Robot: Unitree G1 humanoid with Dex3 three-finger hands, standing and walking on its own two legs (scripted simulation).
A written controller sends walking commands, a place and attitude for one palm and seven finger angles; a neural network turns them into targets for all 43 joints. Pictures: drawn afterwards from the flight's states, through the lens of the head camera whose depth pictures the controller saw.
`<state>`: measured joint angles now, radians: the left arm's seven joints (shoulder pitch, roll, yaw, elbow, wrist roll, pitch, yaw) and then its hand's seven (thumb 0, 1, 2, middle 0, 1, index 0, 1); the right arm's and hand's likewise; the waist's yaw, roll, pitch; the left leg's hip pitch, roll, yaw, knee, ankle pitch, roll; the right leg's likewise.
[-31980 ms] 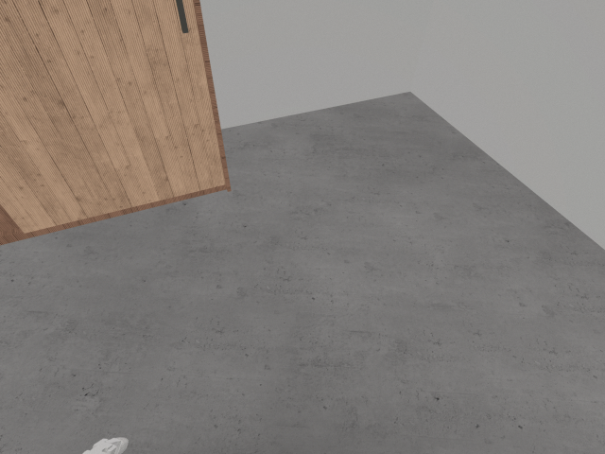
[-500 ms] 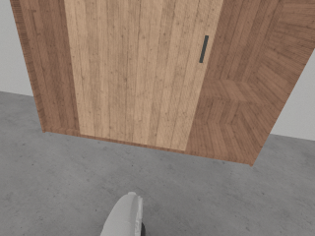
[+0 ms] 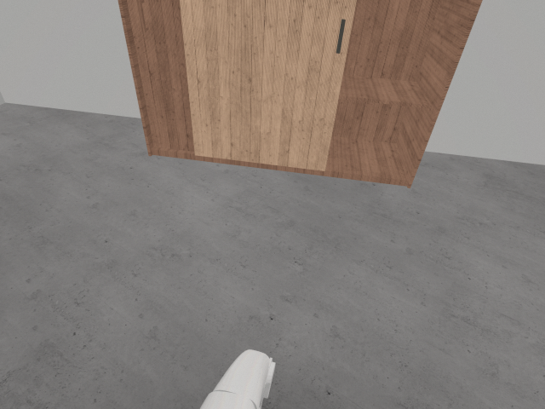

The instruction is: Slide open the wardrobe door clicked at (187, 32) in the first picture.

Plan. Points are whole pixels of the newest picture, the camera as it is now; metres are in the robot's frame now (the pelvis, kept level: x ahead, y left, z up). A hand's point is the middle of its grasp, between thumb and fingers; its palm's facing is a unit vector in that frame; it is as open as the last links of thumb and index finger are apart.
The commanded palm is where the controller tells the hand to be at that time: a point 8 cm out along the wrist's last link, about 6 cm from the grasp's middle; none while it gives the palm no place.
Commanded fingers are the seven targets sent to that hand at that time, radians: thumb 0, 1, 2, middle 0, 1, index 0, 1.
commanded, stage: relax the arm and regain balance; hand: right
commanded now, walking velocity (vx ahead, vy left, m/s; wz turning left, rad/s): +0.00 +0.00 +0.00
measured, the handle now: (340, 36) +1.78 -0.18 +0.16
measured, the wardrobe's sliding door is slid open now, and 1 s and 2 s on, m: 0.54 0.54 0.54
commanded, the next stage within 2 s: none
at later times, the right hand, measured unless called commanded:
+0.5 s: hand out of the picture -0.54 -0.24 -0.11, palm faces +0.02 +0.93 -0.36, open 16.5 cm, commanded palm none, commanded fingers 0.00 0.50 -0.30 0.15 0.30 0.15 0.30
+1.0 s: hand out of the picture -1.17 -0.21 -0.11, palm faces -0.08 +0.97 -0.25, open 16.7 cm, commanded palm none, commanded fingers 0.00 0.50 -0.30 0.15 0.30 0.15 0.30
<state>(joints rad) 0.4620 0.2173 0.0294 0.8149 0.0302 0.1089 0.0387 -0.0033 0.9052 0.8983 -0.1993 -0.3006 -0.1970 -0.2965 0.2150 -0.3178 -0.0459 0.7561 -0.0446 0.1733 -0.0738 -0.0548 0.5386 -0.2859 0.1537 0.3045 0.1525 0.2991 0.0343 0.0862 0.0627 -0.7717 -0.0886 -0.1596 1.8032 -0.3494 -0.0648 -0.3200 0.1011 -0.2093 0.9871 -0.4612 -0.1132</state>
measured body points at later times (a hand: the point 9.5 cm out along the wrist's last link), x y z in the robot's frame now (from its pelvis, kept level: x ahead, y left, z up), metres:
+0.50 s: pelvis -0.66 +0.00 +0.02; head -0.70 +0.00 +0.47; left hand -0.74 +0.26 -0.12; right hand -0.54 -0.28 -0.09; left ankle -0.58 +0.14 -0.53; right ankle -0.60 -0.04 -0.66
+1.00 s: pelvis -1.15 +0.00 +0.07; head -1.16 -0.01 +0.52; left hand -1.21 +0.22 -0.08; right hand -1.16 -0.26 -0.09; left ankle -1.02 +0.08 -0.63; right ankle -1.20 -0.12 -0.66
